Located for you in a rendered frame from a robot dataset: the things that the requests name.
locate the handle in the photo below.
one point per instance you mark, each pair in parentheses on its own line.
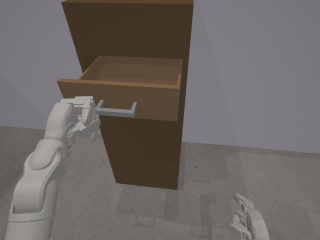
(115,112)

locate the robot left hand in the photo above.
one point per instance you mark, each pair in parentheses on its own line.
(64,125)

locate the robot left forearm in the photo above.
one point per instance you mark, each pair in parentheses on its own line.
(35,195)

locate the drawer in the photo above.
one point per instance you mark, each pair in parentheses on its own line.
(154,83)

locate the cabinet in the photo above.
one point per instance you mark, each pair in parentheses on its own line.
(141,152)

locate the robot right hand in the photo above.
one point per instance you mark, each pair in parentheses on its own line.
(249,226)

